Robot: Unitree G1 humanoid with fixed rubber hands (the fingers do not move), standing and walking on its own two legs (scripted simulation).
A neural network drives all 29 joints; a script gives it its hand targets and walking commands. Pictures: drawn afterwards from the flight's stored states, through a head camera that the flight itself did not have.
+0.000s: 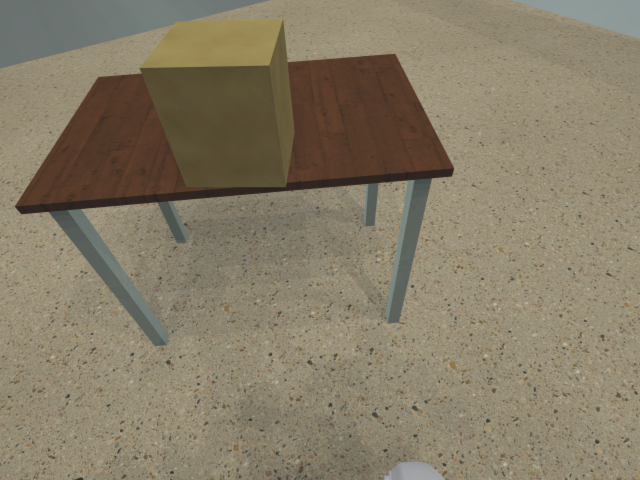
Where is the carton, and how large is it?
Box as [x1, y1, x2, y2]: [140, 19, 294, 186]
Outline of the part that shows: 282,19 179,21 172,26 141,65 140,70 186,186 285,186 294,130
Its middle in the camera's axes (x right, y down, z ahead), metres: -0.17 -0.26 +0.77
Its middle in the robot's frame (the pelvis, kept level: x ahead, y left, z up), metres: +0.78 +0.15 +0.08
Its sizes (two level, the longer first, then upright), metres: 0.210 0.200 0.250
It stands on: a table, 0.70 m high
